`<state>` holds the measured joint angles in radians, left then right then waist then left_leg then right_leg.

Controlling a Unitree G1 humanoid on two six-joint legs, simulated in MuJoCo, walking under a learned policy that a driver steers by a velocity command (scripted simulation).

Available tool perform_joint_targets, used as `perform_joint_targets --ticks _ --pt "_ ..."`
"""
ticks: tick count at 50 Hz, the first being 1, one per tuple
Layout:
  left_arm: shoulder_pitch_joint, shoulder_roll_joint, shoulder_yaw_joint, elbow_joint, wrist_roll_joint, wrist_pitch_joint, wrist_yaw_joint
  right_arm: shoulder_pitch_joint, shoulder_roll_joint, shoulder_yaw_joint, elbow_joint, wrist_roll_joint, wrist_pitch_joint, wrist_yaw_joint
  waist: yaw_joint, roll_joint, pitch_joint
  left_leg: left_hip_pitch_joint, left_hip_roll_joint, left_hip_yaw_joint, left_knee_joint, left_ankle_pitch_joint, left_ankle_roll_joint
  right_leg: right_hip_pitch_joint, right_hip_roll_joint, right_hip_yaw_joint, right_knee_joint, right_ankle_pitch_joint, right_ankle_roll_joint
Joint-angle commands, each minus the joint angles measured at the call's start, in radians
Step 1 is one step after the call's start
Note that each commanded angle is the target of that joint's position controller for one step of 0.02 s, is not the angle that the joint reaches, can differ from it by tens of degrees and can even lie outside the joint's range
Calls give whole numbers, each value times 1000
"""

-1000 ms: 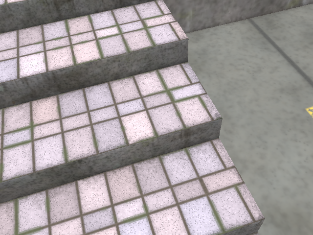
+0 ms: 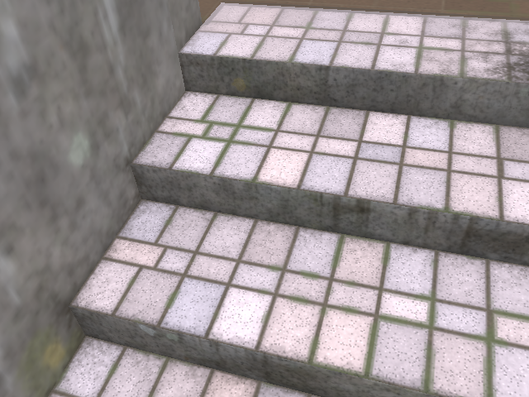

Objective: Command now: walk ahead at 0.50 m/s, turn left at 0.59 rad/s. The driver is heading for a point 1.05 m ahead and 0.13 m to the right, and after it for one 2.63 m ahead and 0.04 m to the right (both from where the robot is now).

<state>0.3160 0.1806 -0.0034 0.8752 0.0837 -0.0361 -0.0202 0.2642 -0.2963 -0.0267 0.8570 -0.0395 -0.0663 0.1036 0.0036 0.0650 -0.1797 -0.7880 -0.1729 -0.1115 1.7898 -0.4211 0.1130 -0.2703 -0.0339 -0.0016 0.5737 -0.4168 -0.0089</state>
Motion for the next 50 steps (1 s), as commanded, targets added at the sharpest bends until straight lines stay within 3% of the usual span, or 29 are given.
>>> perform_joint_targets --ticks 1,3,5,6,7,9,11,12,13,14,15,16,18,20,22,23,24,26,31,35,37,38,39,40,42,45,47,48,50 --pt "182 -44 -6 113 30 -1 0 -127 169 74 -118 12 32 -28 16 -90 99 -766 121 -10 332 -13 74 454 -300 248 -160 803 -244" --pt "92 -83 -22 134 51 -12 15 -235 203 111 -189 26 52 -34 -20 -97 126 -726 199 41 298 -62 111 221 -243 126 -319 463 -208" --pt "57 -21 -15 141 68 -45 23 -310 203 132 -250 48 60 -22 -43 -137 146 -614 237 85 282 1 114 37 -219 40 -429 405 -190" --pt "115 -2 -49 277 -171 -32 -5 -523 132 77 -420 166 46 -102 -39 -150 578 -577 222 187 212 -36 -33 -271 -189 -116 -577 466 -79" --pt "129 1 -65 282 -202 -24 -22 -447 101 83 -428 198 43 -122 -78 -116 528 -329 272 211 16 -1 -46 -392 -167 -164 -617 451 -80" --pt "320 225 -28 224 -245 -59 -28 -169 88 87 -340 244 38 -110 -90 -62 91 714 107 384 -406 229 -43 -349 -128 -190 -489 1278 -164" --pt "243 442 57 191 -177 -54 4 11 -23 21 -327 171 51 -124 -212 -280 -76 752 59 228 -687 -138 -37 27 -213 -147 -95 1883 -143" --pt "171 388 60 147 -126 -43 19 123 -90 -15 -269 121 63 -133 -288 -274 -55 838 87 147 -912 -131 -8 -4 -205 -110 171 1752 -123" --pt "170 214 39 137 151 -58 -110 378 -147 -35 -44 -143 80 -77 -215 -17 -108 1045 243 -110 -866 738 192 -312 -38 -19 687 374 -111" --pt "292 109 36 56 18 -88 -165 525 -153 -44 -73 -132 57 -37 -212 191 -294 974 545 -611 -1244 528 273 -396 94 258 1153 252 -141" --pt "-60 188 78 -80 -100 -96 -45 198 -196 -59 -106 20 75 -109 -222 26 -126 841 658 -813 -1484 222 216 -581 121 37 1511 -12 -53" --pt "-169 82 50 -210 -114 -97 -10 81 -120 -19 -64 54 32 -113 -128 -71 81 674 589 -696 -1470 69 155 -721 65 45 1534 24 -43" --pt "-110 -80 -14 -241 -132 -79 40 14 100 34 92 7 -15 -72 4 -45 219 412 502 -380 -1405 113 92 -740 22 114 1569 92 -85" --pt "-25 -67 -21 -232 -158 -31 59 -23 178 58 148 37 -28 -33 96 -9 280 235 447 -138 -1492 59 28 -696 8 113 1493 142 -119" --pt "30 -3 -4 -222 -175 25 83 -153 141 68 121 70 -19 0 174 -25 294 62 397 99 -1613 95 -23 -508 -12 83 1083 237 -108" --pt "76 53 12 -157 -34 9 -35 -373 13 28 -6 -111 -81 -37 238 -38 177 -67 309 185 -1599 91 31 -343 -25 83 1026 407 -164" --pt "113 91 40 -123 -31 -12 -81 -454 -69 -2 -32 -115 -89 -59 245 -56 137 -131 286 278 -1634 156 46 -176 -13 45 993 485 -130" --pt "53 91 31 -74 -35 -10 -125 -339 -44 8 10 -99 -65 -84 164 -17 141 74 357 305 -1626 207 95 -259 -47 34 895 499 -112" --pt "-297 35 -14 -147 -15 20 -49 92 -41 4 132 -58 -56 -59 -85 -25 161 744 459 256 -1539 532 169 -422 -52 -59 375 227 -76" --pt "-246 59 6 -140 -47 10 -14 78 -166 -51 117 -11 -4 -77 -57 30 132 1049 549 223 -1326 984 164 -311 45 -143 -195 206 -38" --pt "-21 147 55 -71 -56 -44 37 121 -97 -44 116 -92 11 -49 -2 -31 -43 789 459 300 -1016 971 89 168 108 -75 -111 386 -159" --pt "225 203 73 -11 -40 -51 61 116 26 -3 56 -112 -9 -41 69 -202 -232 372 333 325 -688 611 -41 634 -100 236 -31 684 -403" --pt "454 216 83 107 10 -38 29 -27 35 6 19 -66 -31 -10 221 -215 -83 -113 133 242 -470 -42 -88 866 -264 586 -270 614 -493" --pt "551 200 101 183 34 -39 5 -274 67 16 -70 -7 -35 -4 312 -195 138 -441 167 146 -112 -140 -60 833 -284 551 -272 629 -415" --pt "473 64 57 254 28 -33 -29 -310 20 0 -132 -24 -39 -39 211 -111 173 -687 218 78 285 -206 41 700 -315 427 -206 636 -347" --pt "127 -82 -25 239 44 -27 -64 -306 148 82 -235 -2 12 -81 -15 -99 215 -588 270 0 344 -225 179 54 -234 266 -327 288 -266" --pt "-163 38 -7 158 59 -65 -61 -324 54 72 -272 38 21 -109 -113 -6 206 -242 296 62 -94 -87 139 -397 -109 141 -448 -42 -217" --pt "-266 138 20 30 32 -100 -61 -288 -1 55 -258 40 28 -86 -151 -10 128 315 272 183 -291 173 73 -782 -11 57 -524 -6 -220" --pt "-150 258 41 21 -48 -119 -65 -366 50 75 -291 41 48 -74 -143 -185 119 495 173 289 -303 107 -99 -721 -108 162 -574 555 -274"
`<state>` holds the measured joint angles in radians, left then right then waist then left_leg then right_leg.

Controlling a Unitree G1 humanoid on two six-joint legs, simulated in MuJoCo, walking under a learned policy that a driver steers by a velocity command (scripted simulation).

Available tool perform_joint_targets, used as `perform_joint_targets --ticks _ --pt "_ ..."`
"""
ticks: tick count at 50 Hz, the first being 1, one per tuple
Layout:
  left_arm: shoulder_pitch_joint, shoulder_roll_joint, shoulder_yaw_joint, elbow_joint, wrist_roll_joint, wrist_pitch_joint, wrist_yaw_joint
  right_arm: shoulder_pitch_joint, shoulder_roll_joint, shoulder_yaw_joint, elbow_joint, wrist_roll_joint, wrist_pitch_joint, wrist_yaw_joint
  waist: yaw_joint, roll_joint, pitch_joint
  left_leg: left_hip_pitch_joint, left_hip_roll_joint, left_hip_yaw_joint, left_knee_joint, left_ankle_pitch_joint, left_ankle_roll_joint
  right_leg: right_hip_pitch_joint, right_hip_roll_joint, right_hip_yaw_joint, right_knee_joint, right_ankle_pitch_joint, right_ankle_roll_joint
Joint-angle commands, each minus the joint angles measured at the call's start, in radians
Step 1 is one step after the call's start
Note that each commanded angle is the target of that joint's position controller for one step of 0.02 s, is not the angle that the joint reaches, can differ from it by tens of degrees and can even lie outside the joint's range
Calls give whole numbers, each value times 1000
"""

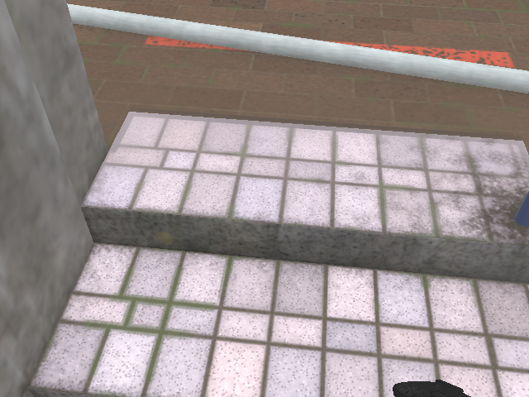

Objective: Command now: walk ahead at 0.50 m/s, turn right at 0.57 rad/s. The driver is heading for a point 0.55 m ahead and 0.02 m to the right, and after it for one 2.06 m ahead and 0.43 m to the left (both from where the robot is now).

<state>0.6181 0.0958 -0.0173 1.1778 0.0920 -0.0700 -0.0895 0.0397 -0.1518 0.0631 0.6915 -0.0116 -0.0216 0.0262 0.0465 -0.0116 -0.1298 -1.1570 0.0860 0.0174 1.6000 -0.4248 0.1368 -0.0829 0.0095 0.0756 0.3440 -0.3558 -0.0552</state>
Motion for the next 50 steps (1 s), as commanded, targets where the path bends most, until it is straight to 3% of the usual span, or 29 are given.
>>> perform_joint_targets --ticks 1,2,3,4,5,6,7,8,10,12,14,16,18,20,26,27,28,30,33,34,35,36,37,38,39,42,44,48,50 --pt "-428 383 72 -284 -79 -86 8 -57 -112 -18 -67 -6 16 1 -189 -114 85 724 -124 163 -274 72 -125 -624 -177 67 -235 892 -201" --pt "-360 394 81 -283 -92 -90 2 -30 -145 -23 -38 -27 30 5 -171 -124 51 603 -157 207 -512 65 -118 -310 -189 66 -111 1176 -189" --pt "-276 318 70 -252 -75 -85 -21 60 -178 -44 -2 -32 18 -1 -156 -175 -39 650 -147 143 -570 144 -54 -145 -184 49 99 1360 -158" --pt "-129 169 54 -217 -22 -79 -20 260 -232 -62 47 -53 1 -16 -152 -7 -259 1003 -37 -198 -649 571 109 -293 -92 85 486 1149 -91" --pt "53 24 16 -252 16 -72 -36 502 -325 -88 118 -43 -18 -26 -159 362 -512 1412 287 -854 -1067 541 403 -668 112 125 811 181 -48" --pt "-104 136 57 -248 -31 -41 -42 602 -355 -104 159 -40 -35 -40 -242 362 -264 1246 306 -1098 -1230 105 324 -888 115 261 1441 215 -39" --pt "-236 145 67 -275 -48 -39 -34 476 -310 -95 191 -26 -60 -30 -195 280 -45 1054 247 -902 -1208 -187 198 -1061 85 235 1653 298 -68" --pt "-276 149 64 -265 -42 -38 -22 327 -224 -86 211 -14 -73 -15 -125 148 13 940 247 -715 -1157 -155 178 -1100 45 164 1765 290 -101" --pt "-364 90 28 -300 -21 -17 -2 218 39 -26 268 -3 -55 -7 -35 -59 -29 819 265 -469 -1156 36 124 -995 -50 133 1653 290 -165" --pt "-425 63 25 -312 -37 8 -6 180 91 -20 300 -10 -66 -23 12 -45 58 757 217 -289 -1216 96 65 -1014 -84 89 1527 246 -173" --pt "-523 80 23 -341 -74 16 -26 178 39 -40 294 -43 -73 -24 -12 19 94 733 183 -89 -1322 133 49 -1008 -105 20 1427 165 -154" --pt "-589 108 22 -385 -73 14 -38 182 -4 -41 299 -88 -90 -27 -26 67 94 745 190 -19 -1396 212 53 -1033 -120 11 1439 249 -162" --pt "-620 112 20 -383 -72 14 -32 291 -44 -46 333 -102 -89 -14 -80 86 82 854 192 32 -1405 254 93 -1115 -98 -16 1547 222 -176" --pt "-665 64 -8 -402 -78 15 8 499 -6 -29 417 -146 -76 -4 -126 59 117 1116 222 -6 -1413 271 95 -1392 -98 47 1563 231 -200" --pt "-944 75 -30 -538 -83 53 26 712 52 11 506 -172 -68 39 -163 47 155 1211 214 56 -1525 294 80 -1466 -181 -125 1309 327 -226" --pt "-972 39 -44 -563 -78 73 15 703 42 15 499 -171 -66 47 -145 79 153 1105 197 102 -1545 349 76 -1312 -194 -148 1263 397 -217" --pt "-990 27 -55 -565 -70 102 -6 574 -10 1 454 -123 -64 64 -91 96 167 885 184 170 -1623 351 63 -1020 -183 -186 1113 236 -172" --pt "-988 55 -45 -566 -45 133 -28 614 -52 -5 454 -69 -90 76 -82 136 160 901 217 156 -1591 583 105 -838 -111 -257 1083 26 -94" --pt "-851 64 -28 -515 -66 84 -17 640 -157 -47 458 -40 -119 62 -14 238 100 1232 249 146 -1380 1522 50 -653 -10 -241 753 33 -92" --pt "-710 118 -7 -466 -52 69 3 588 -178 -67 434 -27 -124 68 40 286 18 1213 234 115 -1267 1641 -11 -439 0 -212 701 188 -116" --pt "-538 180 9 -407 -51 55 11 638 -124 -76 410 -35 -140 75 47 124 -217 868 143 80 -1024 1430 -104 78 -103 -76 776 695 -192" --pt "-289 264 46 -373 -34 63 27 616 -107 -72 350 -38 -140 80 115 -47 -430 622 8 0 -805 652 -156 402 -265 286 500 729 -280" --pt "-72 325 85 -281 -6 63 37 511 -65 -93 335 -4 -109 96 149 -155 -427 525 -79 -86 -412 26 -176 355 -416 571 246 736 -340" --pt "-98 380 120 -288 -18 21 55 452 -35 -111 322 24 -95 95 109 -120 -272 474 -80 -229 -56 120 -168 94 -418 592 212 749 -310" --pt "-209 352 118 -273 -24 -3 66 431 -6 -115 338 13 -110 74 48 -150 -146 454 -41 -254 64 133 -173 -132 -397 418 221 608 -280" --pt "-501 67 56 -296 -39 -11 36 380 46 -90 375 -13 -120 31 -111 -8 -46 463 20 -173 143 68 -119 -407 -363 164 196 632 -220" --pt "-585 12 40 -316 -30 -19 54 337 31 -91 347 -19 -101 16 -174 19 -15 440 44 -166 1 110 -112 -483 -339 71 109 614 -191" --pt "-635 233 108 -364 -26 -55 93 224 -44 -91 270 -4 -95 52 -172 -48 6 640 51 -50 -435 139 -166 -456 -261 -249 -56 650 -129" --pt "-597 264 122 -336 -30 -67 110 160 -88 -94 228 -6 -100 54 -129 -38 35 657 61 -64 -583 185 -173 -358 -271 -276 -87 636 -109"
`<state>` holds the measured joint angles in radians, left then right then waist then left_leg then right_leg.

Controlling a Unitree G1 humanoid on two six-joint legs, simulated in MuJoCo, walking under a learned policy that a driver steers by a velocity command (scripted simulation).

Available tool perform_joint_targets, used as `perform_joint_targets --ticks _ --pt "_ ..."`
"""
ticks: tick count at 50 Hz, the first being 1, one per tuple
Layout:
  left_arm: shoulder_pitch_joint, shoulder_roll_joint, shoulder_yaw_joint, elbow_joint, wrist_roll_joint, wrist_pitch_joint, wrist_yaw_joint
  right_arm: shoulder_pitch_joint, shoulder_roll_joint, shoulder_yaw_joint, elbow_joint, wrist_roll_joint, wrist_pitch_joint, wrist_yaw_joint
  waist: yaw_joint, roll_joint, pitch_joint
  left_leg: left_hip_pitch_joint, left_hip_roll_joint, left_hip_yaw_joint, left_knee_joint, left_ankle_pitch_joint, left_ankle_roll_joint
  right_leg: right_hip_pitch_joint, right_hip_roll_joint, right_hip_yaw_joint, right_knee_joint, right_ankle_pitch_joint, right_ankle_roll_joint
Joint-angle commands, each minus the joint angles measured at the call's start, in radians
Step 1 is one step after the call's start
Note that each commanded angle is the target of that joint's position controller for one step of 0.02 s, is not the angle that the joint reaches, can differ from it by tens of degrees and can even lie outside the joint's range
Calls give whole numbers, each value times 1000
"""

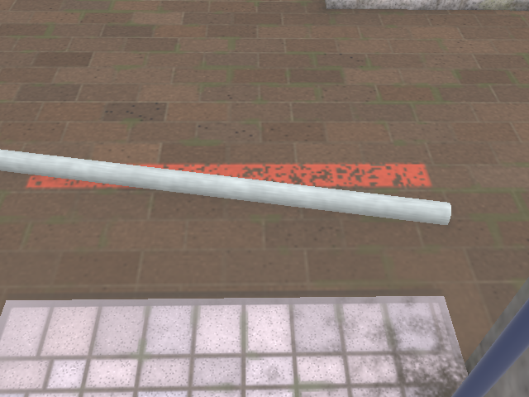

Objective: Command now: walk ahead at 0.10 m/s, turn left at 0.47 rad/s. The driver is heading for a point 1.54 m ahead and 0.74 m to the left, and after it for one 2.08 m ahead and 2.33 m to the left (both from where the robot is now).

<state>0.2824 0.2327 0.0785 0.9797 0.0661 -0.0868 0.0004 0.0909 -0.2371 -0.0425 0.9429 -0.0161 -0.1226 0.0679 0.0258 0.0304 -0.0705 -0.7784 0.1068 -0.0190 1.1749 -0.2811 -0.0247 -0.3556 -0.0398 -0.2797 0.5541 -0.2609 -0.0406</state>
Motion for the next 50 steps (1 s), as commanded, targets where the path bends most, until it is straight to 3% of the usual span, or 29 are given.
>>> perform_joint_targets --ticks 1,3,6,8,10,11,12,13,15,17,18,20,22,24,29,33,35,36,37,38,39,40,41,42,43,44,47,48,50 --pt "-235 150 35 -131 -1 -49 13 97 -22 12 -38 -8 0 14 -88 -73 -16 257 40 -35 -202 47 -10 -5 -247 80 -296 534 -146" --pt "-225 173 54 -143 12 -50 -11 76 -37 16 -60 1 8 5 -51 -55 -10 225 26 -17 -243 48 -15 136 -290 89 -296 529 -196" --pt "-204 172 65 -144 -11 -49 -5 19 -57 12 -113 -17 22 -19 -18 -65 26 183 28 -27 -360 -39 -3 286 -336 106 -291 359 -191" --pt "-238 158 60 -157 -30 -28 11 8 -61 5 -146 -8 10 -31 -28 -75 26 224 -8 0 -518 12 21 339 -329 111 -229 247 -156" --pt "-190 123 45 -152 -50 -16 11 34 -113 -23 -141 2 -21 -27 -38 -3 -19 367 -60 7 -693 257 116 331 -266 75 -131 150 -86" --pt "-136 43 28 -189 -51 -6 17 32 -198 -50 -137 -8 -35 -43 23 150 -112 534 17 -93 -680 797 227 275 -131 -38 45 34 4" --pt "-189 25 16 -273 -60 -17 30 111 -283 -74 -140 17 -31 -58 -6 313 -187 745 140 -375 -756 831 387 38 21 -39 121 -251 76" --pt "-337 87 21 -303 -43 -14 30 231 -278 -92 -111 -4 -38 -70 -124 248 -159 855 166 -473 -806 740 391 -151 29 102 298 -429 93" --pt "-357 95 19 -295 -27 8 6 206 -251 -95 -108 -19 -30 -90 -107 129 -143 895 145 -438 -800 658 338 -326 8 277 586 -424 73" --pt "-294 100 23 -277 -21 11 9 107 -164 -73 -157 10 -1 -93 -42 36 -107 732 152 -412 -846 662 356 -291 -10 382 769 -329 48" --pt "-287 96 20 -284 -28 7 17 60 -126 -55 -188 4 9 -94 -5 -13 -85 647 139 -381 -865 633 356 -259 -15 391 763 -265 47" --pt "-248 93 17 -291 -33 6 13 34 -87 -30 -235 -14 16 -98 29 -14 -90 577 111 -335 -869 638 352 -195 -8 373 735 -183 61" --pt "-193 119 26 -266 -28 15 19 58 -99 -31 -265 -27 13 -85 32 23 -73 542 89 -333 -880 582 360 -172 4 361 699 -145 105" --pt "-193 117 12 -261 -24 29 22 95 -123 -38 -274 -11 9 -76 -5 26 -95 584 103 -364 -851 573 366 -213 4 359 692 -142 149" --pt "-204 97 -23 -243 -12 48 34 137 -124 -36 -282 -15 12 -63 -63 48 -87 578 71 -430 -822 278 334 -225 -3 319 493 -168 184" --pt "-145 96 -43 -224 -22 37 7 53 -151 -46 -313 -9 6 -67 -49 92 -78 491 39 -519 -849 68 297 -74 29 303 236 -225 143" --pt "-88 96 -40 -215 -55 22 -12 5 -166 -48 -320 9 19 -48 -19 78 -73 483 20 -534 -839 67 301 6 88 241 -4 -104 118" --pt "-62 94 -40 -209 -64 15 -21 -3 -173 -52 -312 19 38 -40 -3 71 -82 486 3 -531 -817 79 295 81 103 225 -166 -21 94" --pt "-64 107 -32 -217 -62 -2 -13 25 -176 -57 -291 1 57 -24 -22 93 -75 426 -35 -497 -773 99 251 194 71 244 -221 77 61" --pt "-27 139 -21 -224 -54 -25 0 58 -127 -51 -274 -12 64 -18 -14 47 -106 332 -110 -413 -633 24 166 304 -34 316 -225 167 -27" --pt "-43 284 15 -239 -27 -50 7 76 -44 -38 -342 -43 62 -24 -48 -242 -105 22 -309 -181 -406 -226 -26 432 -380 753 -318 415 -384" --pt "-80 244 13 -246 22 -54 22 37 -122 -53 -317 -52 59 -41 -13 -100 -48 -73 -193 -193 -91 -241 -74 386 -451 775 -334 346 -405" --pt "-170 202 7 -281 5 -63 24 65 -152 -70 -284 -39 58 -55 -50 -47 -32 -51 -168 -190 19 -157 -81 317 -374 651 -344 268 -299" --pt "-281 133 -16 -326 -13 -68 17 95 -186 -87 -265 -30 59 -67 -81 -80 -9 -19 -171 -179 128 -91 -87 254 -275 530 -333 233 -207" --pt "-316 76 -42 -357 -36 -66 16 79 -167 -92 -273 -39 53 -69 -83 -111 -9 -17 -190 -160 169 -42 -78 237 -218 441 -322 281 -163" --pt "-328 67 -49 -379 -49 -68 32 72 -96 -69 -293 -44 51 -45 -85 -135 -20 35 -169 -86 258 8 -66 181 -198 370 -319 333 -155" --pt "-187 106 -33 -382 -50 -53 55 26 -79 -66 -321 -20 58 -19 6 -72 2 13 -138 -14 118 -4 -87 266 -162 258 -316 295 -169" --pt "-107 117 -31 -366 -56 -47 58 -1 -54 -57 -342 -19 60 -14 40 -88 5 -17 -120 -5 38 2 -97 331 -169 256 -305 269 -169" --pt "0 107 -32 -330 -41 -29 58 -70 2 -30 -378 -30 56 -8 90 -106 19 -77 -87 18 -164 -16 -103 455 -202 268 -256 344 -188"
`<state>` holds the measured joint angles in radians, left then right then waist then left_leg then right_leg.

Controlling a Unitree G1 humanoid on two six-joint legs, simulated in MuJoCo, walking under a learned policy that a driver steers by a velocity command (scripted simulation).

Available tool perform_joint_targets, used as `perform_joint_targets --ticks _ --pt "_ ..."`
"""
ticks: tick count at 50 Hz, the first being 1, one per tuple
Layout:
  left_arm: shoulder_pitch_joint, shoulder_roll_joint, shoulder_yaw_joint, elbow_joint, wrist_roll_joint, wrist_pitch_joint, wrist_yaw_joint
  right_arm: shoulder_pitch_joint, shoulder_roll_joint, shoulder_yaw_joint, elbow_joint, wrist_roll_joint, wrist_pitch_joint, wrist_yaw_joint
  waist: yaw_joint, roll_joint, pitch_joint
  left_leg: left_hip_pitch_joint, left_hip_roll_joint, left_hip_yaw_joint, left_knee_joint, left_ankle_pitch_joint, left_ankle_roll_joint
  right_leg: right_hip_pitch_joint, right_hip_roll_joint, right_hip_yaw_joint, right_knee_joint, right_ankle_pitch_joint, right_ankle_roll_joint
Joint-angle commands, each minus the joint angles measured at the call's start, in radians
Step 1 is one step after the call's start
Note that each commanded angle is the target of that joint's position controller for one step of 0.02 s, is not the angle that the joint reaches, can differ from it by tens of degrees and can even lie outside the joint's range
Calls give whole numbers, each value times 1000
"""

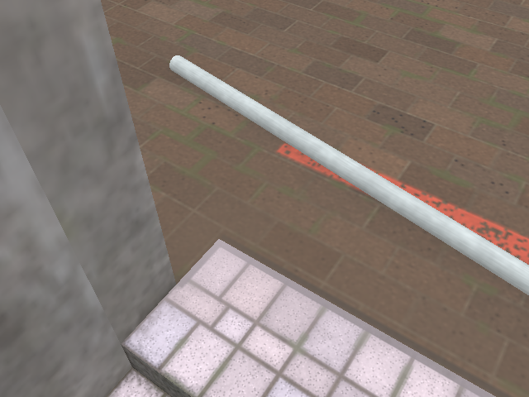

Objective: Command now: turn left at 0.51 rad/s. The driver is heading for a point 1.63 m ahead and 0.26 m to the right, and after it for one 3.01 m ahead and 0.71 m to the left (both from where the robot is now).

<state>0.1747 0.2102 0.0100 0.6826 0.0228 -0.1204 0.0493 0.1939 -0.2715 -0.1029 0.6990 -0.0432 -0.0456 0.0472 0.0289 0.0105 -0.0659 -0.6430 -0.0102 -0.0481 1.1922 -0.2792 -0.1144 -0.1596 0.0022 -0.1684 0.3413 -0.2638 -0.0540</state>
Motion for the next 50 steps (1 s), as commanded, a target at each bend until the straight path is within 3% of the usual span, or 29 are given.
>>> perform_joint_targets --ticks 1,3,5,7,8,9,10,11,12,13,14,15,17,19,22,24,26,29,32,34,35,36,37,38,39,40,41,42,50 --pt "115 146 42 -18 10 15 4 -183 58 40 -152 -8 -24 16 83 -78 28 -185 41 63 -284 -25 -8 238 -256 160 -36 356 -175" --pt "6 175 45 -29 37 -2 -26 -124 62 46 -166 -4 -30 26 1 -115 22 -12 57 63 -353 -43 35 100 -305 169 -12 594 -180" --pt "-72 176 45 -34 35 -9 -34 -74 29 38 -166 -2 -43 27 -32 -116 -19 64 56 57 -444 -3 64 75 -301 165 40 629 -162" --pt "-139 137 30 -21 5 -7 -39 -36 31 33 -153 19 -65 34 -91 -73 -35 230 39 76 -655 270 118 -4 -261 132 119 498 -103" --pt "-149 68 -2 -3 -31 -1 -65 0 39 30 -130 31 -76 31 -124 -64 -52 385 37 70 -774 405 149 -85 -236 114 154 459 -44" --pt "6 22 -5 3 -40 9 -70 -46 -16 27 -159 38 -90 5 -26 23 -175 578 126 -14 -641 816 252 -129 -138 13 224 321 60" --pt "168 8 -13 34 -59 -1 -56 -72 27 59 -177 53 -87 1 31 57 -288 719 239 -157 -562 897 368 -192 -116 60 226 140 128" --pt "64 46 -4 14 -61 0 -53 -30 67 69 -164 54 -71 8 -18 25 -211 596 236 -159 -577 820 339 -178 -95 54 230 67 158" --pt "-2 56 3 -20 -44 7 -55 -27 44 61 -150 49 -66 12 -31 46 -154 515 205 -98 -587 714 281 -163 -93 49 237 51 136" --pt "60 78 15 -3 -3 61 -59 55 39 58 -113 16 -27 -58 -55 135 -208 638 219 -126 -677 860 245 -138 -97 85 177 -18 80" --pt "67 61 14 1 6 89 -63 25 33 60 -109 20 -5 -96 -34 171 -125 623 209 -111 -677 872 219 -142 -93 101 126 -69 72" --pt "-37 25 5 -33 -62 41 -80 -57 45 62 -109 47 -9 -26 -43 -18 -43 495 201 -77 -628 527 177 -196 -90 66 178 3 84" --pt "-44 -21 -21 -39 -37 18 -94 -50 41 61 -106 28 -13 0 -56 7 -53 415 161 -4 -658 281 154 -165 -109 105 175 32 54" --pt "-26 55 9 -57 -18 21 -75 -64 -18 37 -119 19 -31 -24 -46 35 -58 425 171 -15 -693 241 215 -198 -91 104 216 -2 42" --pt "-66 75 30 -89 -8 24 -50 -36 -55 10 -118 30 -52 -80 -64 67 -79 504 238 -101 -751 180 326 -301 -83 122 295 1 37" --pt "-38 80 39 -74 -14 17 -49 46 -62 -4 -86 52 -57 -102 -75 103 -81 538 379 -229 -835 159 425 -356 -72 132 422 -103 63" --pt "-71 85 44 -74 0 14 -38 100 -90 -27 -67 39 -71 -132 -132 142 -40 506 467 -278 -942 70 485 -430 -80 153 664 -384 98" --pt "-49 59 43 -66 28 30 -73 -34 -76 -28 -69 32 -104 -149 -52 58 -34 398 371 -74 -994 135 373 -357 -119 201 732 -345 101" --pt "2 39 51 -20 16 34 -124 -210 -82 -26 -116 17 -96 -119 13 57 -43 316 271 132 -927 178 266 -129 -90 115 416 -171 84" --pt "171 67 70 41 -15 21 -132 -241 -79 -16 -127 -4 -64 -85 50 64 -9 217 318 124 -848 -2 274 46 -15 65 212 113 64" --pt "192 106 90 34 -15 8 -129 -190 -28 2 -103 -8 -39 -62 48 26 -6 180 320 132 -773 -62 241 123 7 84 101 189 27" --pt "169 175 116 2 -4 -10 -114 -37 49 18 -66 -8 -22 -55 -17 -87 -23 164 244 228 -609 -136 170 173 -50 174 76 469 -57" --pt "152 348 158 -55 -14 -32 -93 -10 67 31 -145 2 -33 -70 -35 -273 -67 19 61 227 -367 -362 41 207 -332 611 18 809 -339" --pt "160 308 147 -41 13 -55 -83 -83 4 21 -148 8 -40 -63 19 -179 -42 -84 32 57 -214 -425 21 199 -363 676 -37 548 -365" --pt "140 251 131 -15 23 -62 -80 -142 -18 18 -139 14 -29 -68 30 -193 11 -151 48 -1 -73 -340 42 144 -289 590 -66 216 -279" --pt "133 187 106 -18 18 -50 -77 -118 -62 6 -121 -12 -18 -68 13 -154 9 -181 56 -32 28 -258 52 100 -259 580 -92 4 -231" --pt "91 146 80 -19 2 -26 -76 -103 -67 3 -105 -28 -17 -68 -9 -134 30 -218 55 -47 70 -168 76 50 -241 575 -118 -157 -198" --pt "65 136 67 -26 8 -4 -77 -88 -25 19 -106 -35 -31 -62 -34 -89 44 -206 57 -53 66 -83 87 -20 -223 577 -140 -228 -164" --pt "292 128 48 6 42 15 -87 -97 -10 67 -71 -7 -33 -52 28 -122 1 -397 38 -15 110 77 33 95 -207 592 -78 -85 -235"
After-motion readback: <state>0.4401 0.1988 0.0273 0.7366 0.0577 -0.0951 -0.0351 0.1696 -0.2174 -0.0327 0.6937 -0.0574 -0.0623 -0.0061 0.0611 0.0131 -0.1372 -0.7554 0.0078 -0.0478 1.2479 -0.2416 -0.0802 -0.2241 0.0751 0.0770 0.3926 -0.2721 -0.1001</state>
